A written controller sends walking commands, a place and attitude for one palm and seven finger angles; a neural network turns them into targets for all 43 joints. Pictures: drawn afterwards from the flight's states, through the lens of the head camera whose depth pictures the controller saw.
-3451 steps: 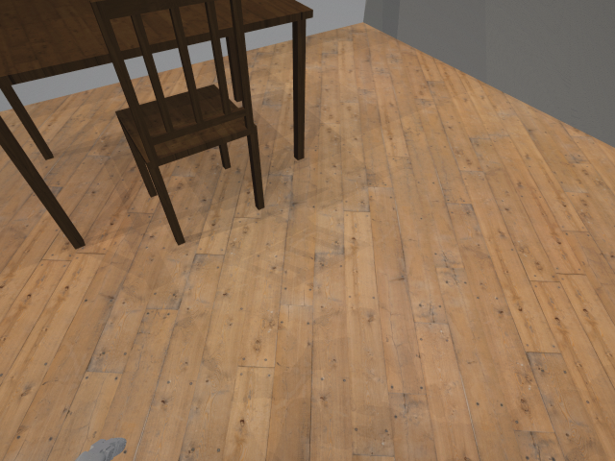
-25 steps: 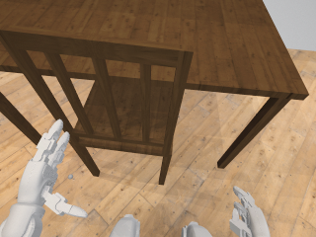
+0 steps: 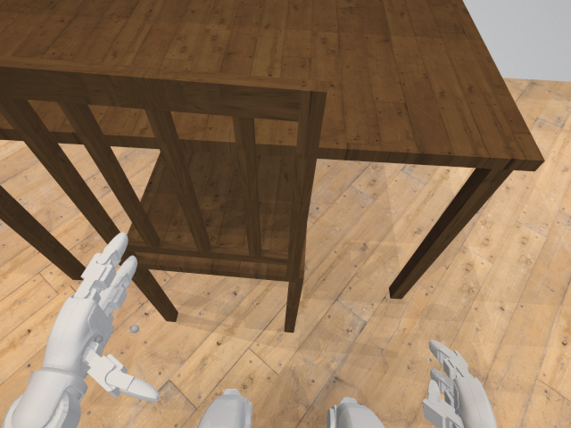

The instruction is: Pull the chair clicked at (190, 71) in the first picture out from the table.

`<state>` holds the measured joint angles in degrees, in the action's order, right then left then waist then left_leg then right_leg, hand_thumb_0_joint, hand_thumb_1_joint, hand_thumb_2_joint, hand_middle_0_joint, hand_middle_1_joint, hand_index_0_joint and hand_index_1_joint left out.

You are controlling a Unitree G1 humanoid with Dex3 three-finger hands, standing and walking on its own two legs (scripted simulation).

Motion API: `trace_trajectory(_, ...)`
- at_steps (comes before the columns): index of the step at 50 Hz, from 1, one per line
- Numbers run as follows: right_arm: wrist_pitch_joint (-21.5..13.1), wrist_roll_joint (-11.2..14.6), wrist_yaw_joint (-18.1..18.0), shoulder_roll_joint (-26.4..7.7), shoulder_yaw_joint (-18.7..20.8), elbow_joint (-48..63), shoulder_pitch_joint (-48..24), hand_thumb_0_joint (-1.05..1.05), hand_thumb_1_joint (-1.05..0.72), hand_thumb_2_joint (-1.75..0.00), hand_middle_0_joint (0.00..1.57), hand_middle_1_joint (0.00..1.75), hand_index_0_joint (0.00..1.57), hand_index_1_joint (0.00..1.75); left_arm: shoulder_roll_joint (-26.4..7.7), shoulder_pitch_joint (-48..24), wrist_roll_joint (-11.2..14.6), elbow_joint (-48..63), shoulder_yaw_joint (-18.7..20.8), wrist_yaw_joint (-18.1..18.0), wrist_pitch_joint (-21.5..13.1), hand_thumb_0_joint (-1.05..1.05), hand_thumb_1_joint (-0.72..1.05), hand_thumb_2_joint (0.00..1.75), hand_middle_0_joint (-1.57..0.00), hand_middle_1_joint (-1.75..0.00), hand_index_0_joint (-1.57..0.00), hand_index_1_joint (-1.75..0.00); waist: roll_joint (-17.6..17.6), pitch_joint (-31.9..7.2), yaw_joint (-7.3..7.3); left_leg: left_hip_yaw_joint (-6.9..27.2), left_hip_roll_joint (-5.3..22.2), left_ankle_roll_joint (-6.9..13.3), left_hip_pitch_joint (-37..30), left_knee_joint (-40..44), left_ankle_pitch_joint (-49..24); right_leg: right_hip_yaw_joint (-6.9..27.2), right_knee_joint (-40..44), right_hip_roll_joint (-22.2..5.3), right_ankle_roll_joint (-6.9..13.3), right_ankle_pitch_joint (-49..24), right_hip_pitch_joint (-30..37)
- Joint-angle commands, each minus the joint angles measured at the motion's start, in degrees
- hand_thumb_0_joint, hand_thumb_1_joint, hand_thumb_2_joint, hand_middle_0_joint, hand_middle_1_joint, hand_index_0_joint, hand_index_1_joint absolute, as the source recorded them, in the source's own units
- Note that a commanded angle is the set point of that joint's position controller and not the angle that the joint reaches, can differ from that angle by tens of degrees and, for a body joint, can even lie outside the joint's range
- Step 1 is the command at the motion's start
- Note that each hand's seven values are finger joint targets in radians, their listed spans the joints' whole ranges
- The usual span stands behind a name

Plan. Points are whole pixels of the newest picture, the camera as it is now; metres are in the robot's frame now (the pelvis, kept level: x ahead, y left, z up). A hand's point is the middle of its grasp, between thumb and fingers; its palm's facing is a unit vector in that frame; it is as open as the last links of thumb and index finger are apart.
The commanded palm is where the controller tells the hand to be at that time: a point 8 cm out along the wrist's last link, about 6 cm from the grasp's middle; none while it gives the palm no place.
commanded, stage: raise the hand toward the chair's back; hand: left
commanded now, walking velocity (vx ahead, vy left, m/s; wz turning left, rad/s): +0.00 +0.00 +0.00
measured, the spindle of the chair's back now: (186, 195) +0.46 +0.18 +0.01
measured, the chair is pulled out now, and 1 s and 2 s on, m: -0.08 -0.08 -0.08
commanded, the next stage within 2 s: aim the fingers beside a spindle in 0.02 s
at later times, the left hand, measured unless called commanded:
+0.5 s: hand (144, 307) +0.26 +0.19 +0.04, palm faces -0.05 -1.00 -0.06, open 16.9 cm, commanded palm +0.24 +0.25 +0.03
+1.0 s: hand (173, 305) +0.28 +0.17 +0.00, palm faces -0.10 -0.99 -0.02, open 16.9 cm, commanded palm +0.27 +0.23 +0.01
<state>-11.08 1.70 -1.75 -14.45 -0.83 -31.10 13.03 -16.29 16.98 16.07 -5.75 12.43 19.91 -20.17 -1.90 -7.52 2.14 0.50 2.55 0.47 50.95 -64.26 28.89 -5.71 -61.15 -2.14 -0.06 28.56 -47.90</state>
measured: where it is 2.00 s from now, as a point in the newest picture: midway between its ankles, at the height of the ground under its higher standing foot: outside the picture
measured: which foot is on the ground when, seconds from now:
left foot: down 0.00-1.00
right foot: down 0.00-1.00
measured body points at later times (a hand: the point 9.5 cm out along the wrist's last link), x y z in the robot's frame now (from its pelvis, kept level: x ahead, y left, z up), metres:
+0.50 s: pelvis +0.00 -0.01 -0.01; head +0.08 +0.00 +0.44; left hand +0.26 +0.24 +0.05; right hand +0.16 -0.26 -0.09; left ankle +0.02 +0.11 -0.66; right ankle +0.01 -0.13 -0.66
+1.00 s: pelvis -0.01 +0.00 -0.02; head +0.09 +0.00 +0.42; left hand +0.28 +0.22 +0.00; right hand +0.16 -0.25 -0.11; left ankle +0.02 +0.11 -0.66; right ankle +0.01 -0.13 -0.66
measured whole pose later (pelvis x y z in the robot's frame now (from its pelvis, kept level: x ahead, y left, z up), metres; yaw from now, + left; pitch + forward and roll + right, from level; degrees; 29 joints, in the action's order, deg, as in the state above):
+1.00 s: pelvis -0.01 +0.00 -0.02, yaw +0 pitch +19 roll -2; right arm -9.5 0.8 -1.2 -14.6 -1.2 -31.2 12.1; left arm -14.0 5.5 13.8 -13.2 9.2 16.1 -22.5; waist -1.7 -8.3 2.6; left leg 0.2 2.6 0.4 59.2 -70.1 30.2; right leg -5.0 -67.9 -2.3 0.2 30.3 -56.7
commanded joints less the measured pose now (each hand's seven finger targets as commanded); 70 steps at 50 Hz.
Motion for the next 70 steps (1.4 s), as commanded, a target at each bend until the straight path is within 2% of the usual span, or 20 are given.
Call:
trace_trajectory(1, -3.90, 0.25, -1.45, -7.34, 3.82, 8.65, -1.70, 0.00, -0.90, -0.90, 0.20, 0.30, 0.20, 0.30, -10.37, -4.10, 2.91, 17.27, 7.59, -1.15, -6.03, 0.00, -0.50, 0.30, -0.06, -0.08, -0.06, -0.08, -1.67, -15.75, -0.92, 1.50, -1.98, 0.91, -12.19, 9.89, -16.02, 1.89, 9.03, 2.38, 1.01, -12.79, 9.19)
trace_trajectory(5, -4.12, 0.00, -1.24, -7.13, 3.63, 6.95, -1.79, 0.00, -0.90, -0.90, 0.20, 0.30, 0.20, 0.30, -7.76, -3.70, 2.43, 12.74, 6.46, -2.68, -7.99, 0.00, -0.50, 0.30, -0.06, -0.08, -0.06, -0.08, -1.44, -12.40, -0.21, 1.44, -1.90, 0.64, -10.17, 8.96, -13.87, 1.67, 8.36, 2.43, 1.03, -10.36, 6.41)
trace_trajectory(8, -3.68, 0.24, -1.11, -8.00, 3.56, 6.90, -1.66, 0.00, -0.90, -0.90, 0.20, 0.30, 0.20, 0.30, -6.45, -5.48, 1.41, 7.17, 3.65, -0.96, -6.22, 0.00, -0.50, 0.30, -0.06, -0.08, -0.06, -0.08, -0.79, -9.48, 0.86, 1.37, -2.00, 0.62, -7.75, 8.80, -9.93, 1.96, 8.83, 2.20, 0.92, -7.07, 4.18)
trace_trajectory(12, -3.48, 0.43, -1.51, -8.72, 3.50, 7.93, -1.38, 0.00, -0.90, -0.90, 0.20, 0.30, 0.20, 0.30, -7.54, -8.75, 1.28, 7.39, 2.62, 1.81, -4.29, 0.00, -0.50, 0.30, -0.06, -0.08, -0.06, -0.08, -0.47, -12.53, 0.96, 0.95, -2.19, 1.14, -7.59, 8.07, -10.21, 3.19, 9.26, 1.86, 0.87, -7.90, 6.00)
trace_trajectory(15, -3.93, 0.16, -1.80, -8.28, 3.65, 7.86, -1.44, 0.00, -0.90, -0.90, 0.20, 0.30, 0.20, 0.30, -10.51, -9.75, 2.18, 11.22, 6.26, 1.12, -5.53, 0.00, -0.50, 0.30, -0.06, -0.08, -0.06, -0.08, -0.63, -16.63, -0.26, 1.01, -2.05, 1.27, -8.91, 7.57, -13.87, 3.55, 8.47, 1.92, 0.96, -11.53, 8.63)
trace_trajectory(17, -4.26, -0.02, -1.55, -7.61, 3.65, 7.64, -1.43, 0.00, -0.90, -0.90, 0.20, 0.30, 0.20, 0.30, -10.03, -9.66, 2.64, 13.62, 6.72, -0.13, -7.00, 0.00, -0.50, 0.30, -0.06, -0.08, -0.06, -0.08, -2.22, -18.13, -0.76, 0.99, -1.98, 1.08, -10.35, 7.49, -16.38, 2.96, 7.46, 1.99, 0.96, -13.76, 8.68)
trace_trajectory(19, -4.18, -0.26, -1.31, -7.40, 3.70, 6.84, -1.77, 0.00, -0.90, -0.90, 0.20, 0.30, 0.20, 0.30, -10.89, -8.69, 2.29, 12.39, 8.16, -1.77, -7.81, 0.00, -0.50, 0.30, -0.06, -0.08, -0.06, -0.08, -3.05, -17.28, -1.23, 0.91, -1.93, 0.90, -9.52, 7.23, -17.15, 2.84, 6.85, 2.07, 1.11, -14.13, 8.42)
trace_trajectory(25, -2.81, 0.12, -0.45, -7.89, 4.02, 6.96, -1.70, 0.00, -0.90, -0.90, 0.20, 0.30, 0.20, 0.30, -5.60, -6.01, 0.84, 4.04, 3.17, -1.33, -5.61, 0.00, -0.50, 0.30, -0.06, -0.08, -0.06, -0.08, -0.73, -13.24, 0.12, 0.63, -2.06, 0.80, -6.58, 7.15, -13.72, 2.44, 6.73, 2.01, 0.90, -11.82, 5.29)
trace_trajectory(29, -2.54, 0.20, -0.84, -8.51, 4.01, 7.49, -1.36, 0.00, -0.90, -0.90, 0.20, 0.30, 0.20, 0.30, -7.18, -10.52, 0.93, 6.07, 2.93, -0.28, -5.49, 0.00, -0.50, 0.30, -0.06, -0.08, -0.06, -0.08, 0.53, -14.34, 0.78, 0.69, -1.95, 1.15, -5.48, 6.12, -12.38, 3.28, 6.78, 1.91, 0.81, -10.69, 5.25)
trace_trajectory(31, -3.15, -0.07, -0.97, -8.20, 3.92, 7.64, -1.13, 0.00, -0.90, -0.90, 0.20, 0.30, 0.20, 0.30, -6.65, -13.10, 1.06, 10.01, 1.88, -0.81, -7.27, 0.00, -0.50, 0.30, -0.06, -0.08, -0.06, -0.08, -1.43, -16.47, 0.78, 0.96, -1.89, 1.19, -7.42, 5.86, -13.78, 3.07, 5.98, 1.80, 0.88, -11.58, 4.52)
trace_trajectory(34, -3.54, -0.47, -1.00, -8.04, 3.90, 6.72, -0.99, 0.00, -0.90, -0.90, 0.20, 0.30, 0.20, 0.30, -9.25, -13.78, 1.14, 11.75, 4.82, -2.77, -9.65, 0.00, -0.50, 0.30, -0.06, -0.08, -0.06, -0.08, -1.47, -18.17, -0.03, 1.25, -1.68, 1.04, -7.50, 5.38, -15.24, 2.87, 4.88, 2.00, 1.13, -12.00, 4.84)
trace_trajectory(36, -3.64, -0.64, -0.67, -7.72, 3.75, 6.57, -1.07, 0.00, -0.90, -0.90, 0.20, 0.30, 0.20, 0.30, -7.28, -13.85, 0.55, 11.16, 3.12, -3.55, -10.34, 0.00, -0.50, 0.30, -0.06, -0.08, -0.06, -0.08, -3.30, -18.35, 0.05, 1.43, -1.70, 0.86, -8.27, 5.31, -15.88, 2.53, 4.02, 1.85, 1.19, -12.00, 3.11)
trace_trajectory(41, -2.09, -0.37, -0.08, -8.38, 3.82, 6.91, -1.11, 0.00, -0.90, -0.90, 0.20, 0.30, 0.20, 0.30, -4.02, -12.61, -0.89, 3.65, -0.32, -3.58, -7.09, 0.00, -0.50, 0.30, -0.06, -0.08, -0.06, -0.08, -0.75, -15.34, 0.81, 1.44, -1.75, 0.72, -5.34, 5.17, -11.97, 2.18, 3.80, 1.89, 1.01, -9.04, 0.30)
trace_trajectory(44, -1.11, -0.20, -0.26, -8.84, 3.70, 7.50, -1.04, 0.00, -0.90, -0.90, 0.20, 0.30, 0.20, 0.30, -5.39, -15.06, -1.16, 2.11, 0.45, -3.22, -5.31, 0.00, -0.50, 0.30, -0.06, -0.08, -0.06, -0.08, 0.85, -15.15, 0.74, 1.43, -1.87, 0.94, -3.19, 4.90, -9.73, 2.59, 4.03, 1.94, 1.09, -7.20, 0.59)
trace_trajectory(50, -1.38, -0.78, -0.50, -7.99, 3.63, 7.36, -1.05, 0.00, -0.90, -0.90, 0.20, 0.30, 0.20, 0.30, -7.66, -21.26, -0.77, 9.45, 2.61, -5.29, -8.72, 0.00, -0.50, 0.30, -0.06, -0.08, -0.06, -0.08, -2.12, -22.05, -0.08, 1.48, -1.70, 0.99, -6.65, 3.82, -14.00, 3.03, 2.67, 1.86, 1.22, -10.39, 2.08)
trace_trajectory(54, -1.06, -0.88, -0.08, -7.98, 3.62, 6.34, -0.74, 0.00, -0.90, -0.90, 0.20, 0.30, 0.20, 0.30, -6.42, -19.66, -1.43, 5.67, 1.75, -5.95, -9.16, 0.00, -0.50, 0.30, -0.06, -0.08, -0.06, -0.08, -2.25, -20.50, 0.32, 1.66, -1.53, 0.81, -6.29, 3.30, -15.24, 2.54, 1.81, 2.02, 1.31, -11.29, 0.27)
trace_trajectory(57, 0.00, -0.62, 0.25, -8.50, 3.66, 6.47, -0.64, 0.00, -0.90, -0.90, 0.20, 0.30, 0.20, 0.30, -4.21, -18.43, -1.82, -0.25, -0.27, -5.06, -6.91, 0.00, -0.50, 0.30, -0.06, -0.08, -0.06, -0.08, 0.46, -17.18, 0.88, 1.38, -1.77, 0.74, -2.54, 3.15, -11.24, 2.64, 2.16, 1.98, 1.12, -8.95, -0.71)
trace_trajectory(60, 0.81, -0.33, 0.26, -8.89, 3.71, 7.20, -0.45, 0.00, -0.90, -0.90, 0.20, 0.30, 0.20, 0.30, -3.50, -19.14, -2.07, -1.77, -1.29, -4.15, -5.49, 0.00, -0.50, 0.30, -0.06, -0.08, -0.06, -0.08, 0.81, -17.44, 0.92, 1.27, -1.88, 0.91, -1.61, 2.70, -11.36, 2.68, 1.68, 1.90, 1.19, -9.60, -0.88)
trace_trajectory(65, 0.61, -0.89, 0.01, -8.27, 3.87, 7.65, -0.71, 0.00, -0.90, -0.90, 0.20, 0.30, 0.20, 0.30, -6.26, -25.07, -1.99, 7.39, 0.45, -6.14, -8.69, 0.00, -0.50, 0.30, -0.06, -0.08, -0.06, -0.08, -2.70, -23.56, 0.20, 1.58, -1.63, 0.93, -5.62, 2.06, -15.45, 2.94, 0.43, 1.76, 1.39, -11.80, -0.18)
trace_trajectory(70, 0.77, -1.37, 0.34, -7.98, 3.61, 5.79, -0.46, 0.00, -0.90, -0.90, 0.20, 0.30, 0.20, 0.30, -5.29, -26.05, -3.15, 3.73, -0.06, -8.48, -10.36, 0.00, -0.50, 0.30, -0.06, -0.08, -0.06, -0.08, -2.73, -21.66, 1.09, 2.05, -1.42, 0.65, -5.22, 1.23, -15.68, 2.43, -0.61, 1.92, 1.37, -11.02, -3.28)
